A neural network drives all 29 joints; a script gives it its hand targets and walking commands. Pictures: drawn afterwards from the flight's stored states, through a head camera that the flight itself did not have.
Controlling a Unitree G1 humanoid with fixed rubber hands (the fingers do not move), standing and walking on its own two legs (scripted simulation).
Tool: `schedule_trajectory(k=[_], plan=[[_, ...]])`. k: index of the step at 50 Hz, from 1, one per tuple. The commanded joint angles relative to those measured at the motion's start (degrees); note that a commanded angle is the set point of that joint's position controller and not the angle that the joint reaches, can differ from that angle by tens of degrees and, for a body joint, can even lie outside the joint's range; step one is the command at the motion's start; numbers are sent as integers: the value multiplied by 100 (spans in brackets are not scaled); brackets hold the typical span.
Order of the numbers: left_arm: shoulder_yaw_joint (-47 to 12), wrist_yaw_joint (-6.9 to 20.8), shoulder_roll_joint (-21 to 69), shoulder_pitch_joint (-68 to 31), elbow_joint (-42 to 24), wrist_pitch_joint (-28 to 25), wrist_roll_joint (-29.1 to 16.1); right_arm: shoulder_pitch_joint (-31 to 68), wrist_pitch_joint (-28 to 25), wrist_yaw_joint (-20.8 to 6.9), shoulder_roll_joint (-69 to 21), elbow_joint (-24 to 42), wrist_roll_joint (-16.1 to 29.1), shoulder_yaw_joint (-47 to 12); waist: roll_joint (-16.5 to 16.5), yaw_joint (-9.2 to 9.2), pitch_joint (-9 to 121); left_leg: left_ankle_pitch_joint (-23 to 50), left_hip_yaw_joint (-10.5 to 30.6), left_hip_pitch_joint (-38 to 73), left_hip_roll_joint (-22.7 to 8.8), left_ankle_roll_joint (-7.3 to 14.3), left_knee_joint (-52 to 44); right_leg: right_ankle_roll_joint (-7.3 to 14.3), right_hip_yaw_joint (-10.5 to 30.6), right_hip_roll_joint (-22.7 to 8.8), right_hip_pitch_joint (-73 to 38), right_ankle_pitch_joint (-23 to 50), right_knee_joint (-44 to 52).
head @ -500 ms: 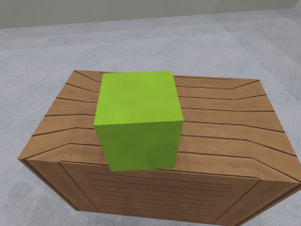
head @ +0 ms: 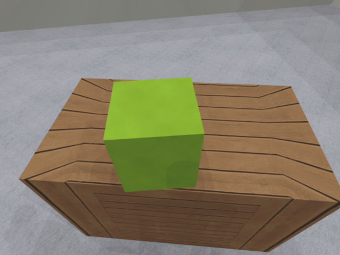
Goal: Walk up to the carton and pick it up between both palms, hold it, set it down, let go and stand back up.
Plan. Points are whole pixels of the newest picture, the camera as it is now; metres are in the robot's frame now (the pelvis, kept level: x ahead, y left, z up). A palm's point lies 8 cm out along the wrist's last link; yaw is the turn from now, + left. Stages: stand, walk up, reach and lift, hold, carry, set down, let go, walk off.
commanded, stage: stand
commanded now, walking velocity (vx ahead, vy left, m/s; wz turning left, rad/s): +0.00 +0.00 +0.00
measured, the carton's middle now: (156, 136) +0.43 +0.07 +0.01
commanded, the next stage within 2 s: walk up in 1.90 s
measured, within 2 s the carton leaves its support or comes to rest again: neither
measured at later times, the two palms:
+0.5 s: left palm out of the picture -0.02 +0.21 -0.15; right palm out of the picture -0.03 -0.19 -0.15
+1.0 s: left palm out of the picture -0.01 +0.20 -0.15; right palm out of the picture -0.02 -0.20 -0.16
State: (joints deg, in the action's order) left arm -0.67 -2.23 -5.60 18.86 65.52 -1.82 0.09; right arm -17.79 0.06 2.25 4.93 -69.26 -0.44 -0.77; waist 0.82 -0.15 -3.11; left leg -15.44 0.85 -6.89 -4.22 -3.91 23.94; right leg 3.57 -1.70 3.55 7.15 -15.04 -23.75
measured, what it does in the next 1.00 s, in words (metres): stands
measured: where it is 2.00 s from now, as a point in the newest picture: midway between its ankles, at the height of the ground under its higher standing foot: outside the picture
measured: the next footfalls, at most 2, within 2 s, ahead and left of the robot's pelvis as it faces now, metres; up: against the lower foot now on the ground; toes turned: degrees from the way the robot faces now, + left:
none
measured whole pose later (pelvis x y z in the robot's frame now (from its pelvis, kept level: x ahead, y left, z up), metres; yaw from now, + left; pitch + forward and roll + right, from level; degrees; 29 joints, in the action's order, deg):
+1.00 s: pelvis +0.02 +0.00 +0.00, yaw +0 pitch -1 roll +0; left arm -0.5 -2.2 -6.1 17.9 66.2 -2.3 0.3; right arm -16.1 0.2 2.5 6.1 -68.5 -0.5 -0.2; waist 1.2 -0.3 -3.4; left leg -16.8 0.7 -6.0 -4.2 -4.0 23.9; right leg 3.7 -1.7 3.5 6.5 -16.7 -24.4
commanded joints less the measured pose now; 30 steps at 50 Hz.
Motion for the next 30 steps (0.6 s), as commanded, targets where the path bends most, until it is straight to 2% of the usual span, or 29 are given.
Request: schedule_trajectory(k=[1,2,3,4,5,6,7,8,9,10,11,12,13,14,15,16,17,18,19,20,21,22,23,24,25,26,27,29,30], plan=[[158,2,-709,492,-118,-49,-15,-493,-59,10,641,53,-10,117,-232,60,-425,940,114,-429,-200,206,-361,-10,531,-790,180,1621,489],[132,-5,-602,835,-78,-37,0,-606,11,9,552,-11,20,115,-22,130,-289,653,11,-432,-123,221,-233,-121,690,-855,161,848,742],[105,-24,-433,723,-10,-19,5,-440,-15,11,527,69,1,121,-37,137,-500,919,51,-478,-187,246,-217,-140,629,-822,160,1237,626],[98,-34,-495,666,-38,-8,15,-558,-10,-2,439,61,-36,126,22,-16,-204,839,16,-301,-195,263,-242,-29,646,-804,129,1407,528],[98,-44,-395,639,-35,-1,-5,-741,-9,23,442,82,-23,97,-103,-41,-306,976,81,-373,-146,208,-262,1,571,-831,56,1680,447],[83,-13,-400,688,-67,-10,30,-813,11,70,455,-58,-18,91,269,58,-419,912,38,-272,-173,237,-324,11,644,-852,341,1322,527],[36,-12,-274,852,-17,-11,5,-877,15,45,331,-89,31,34,73,63,-303,757,56,-413,-186,229,-291,-19,557,-808,175,926,601],[92,-33,-537,762,2,-1,34,-820,29,6,180,-31,-20,14,-225,7,-519,650,42,-440,-160,233,-356,-42,647,-829,363,761,601],[81,-28,-521,713,-56,28,49,-601,33,15,553,76,-43,114,20,103,-850,786,64,-473,-162,238,-331,-110,686,-767,682,710,649],[84,-8,-426,496,-94,5,10,-571,39,18,359,70,-20,54,-78,32,-713,788,74,-515,-147,289,-348,-85,576,-788,526,643,642],[143,-12,-694,678,-62,-9,15,-706,12,-10,450,46,-25,82,33,24,-315,779,4,-277,-174,264,-267,-124,669,-794,373,640,680],[128,20,-654,603,-132,-17,-15,-531,-30,-14,523,96,-45,103,252,121,-332,958,61,-259,-167,308,-254,-47,631,-799,298,1112,537],[149,16,-671,314,-195,-45,2,-652,-50,-6,485,56,8,69,230,-60,-406,1000,92,-422,-166,293,-327,2,628,-794,244,1324,448],[136,8,-595,570,-134,-47,24,-673,-71,14,328,38,2,59,51,48,-170,995,78,-183,-187,292,-259,-45,536,-781,241,1287,460],[105,16,-528,470,-109,-53,47,-755,-55,39,589,-5,-30,107,21,-73,-462,1041,124,-292,-195,297,-274,-11,550,-818,357,1594,443],[97,8,-453,532,-114,-68,14,-723,-26,74,455,-6,-1,108,-141,-7,-485,1133,73,-226,-218,282,-314,-42,573,-765,359,1706,402],[86,-40,-456,714,31,-47,19,-994,-31,43,426,-18,10,59,-254,-79,-29,1102,50,-175,-228,283,-280,15,507,-802,36,1697,377],[78,-9,-407,822,28,-30,-13,-803,-41,44,457,-9,29,89,-176,56,-198,1013,37,-175,-168,306,-250,-17,626,-783,194,1493,417],[85,-8,-518,574,-58,-40,-24,-781,-72,0,602,22,20,105,80,-57,-222,1143,85,-431,-172,287,-283,21,548,-840,-21,1715,332],[121,6,-618,792,-59,-45,-5,-632,-64,27,565,64,7,100,-31,149,-17,1200,76,-211,-162,254,-266,8,543,-812,26,1755,328],[122,-2,-620,619,-64,-35,10,-639,-52,0,464,72,3,90,22,57,-112,1260,30,-230,-176,259,-287,16,512,-795,37,1897,279],[96,-31,-475,664,-5,-31,9,-615,-50,23,644,111,-9,116,67,48,-228,1201,71,-361,-187,290,-291,53,562,-858,-16,1979,319],[173,-10,-667,389,-131,-43,22,-615,-36,40,439,141,11,85,60,-5,-244,1110,33,-347,-159,273,-322,35,497,-814,93,1801,288],[182,14,-644,436,-107,-52,21,-566,-49,87,582,55,22,111,-80,108,-364,1159,141,-289,-206,321,-355,10,496,-766,253,1566,415],[74,-5,-332,468,-49,-1,8,-637,-63,55,574,42,5,119,107,15,-379,906,79,-360,-195,274,-370,-24,460,-776,224,1263,432],[79,12,-398,595,-19,-12,8,-610,-35,6,671,91,11,141,-270,18,-273,963,128,-186,-161,311,-320,-41,470,-805,281,1430,428],[92,-4,-368,504,-32,-17,13,-723,-10,-10,703,27,10,193,-38,-44,-360,1001,60,-236,-159,253,-292,-51,422,-792,233,1600,358],[83,-32,-328,540,-1,-27,-12,-726,-48,20,545,130,-18,129,-69,-11,-350,1233,82,-348,-187,238,-331,-31,463,-814,55,1780,272],[81,-19,-257,749,7,-36,7,-530,-74,65,500,120,-6,109,433,176,-259,1286,4,-285,-180,255,-222,-37,506,-834,-28,1969,278]])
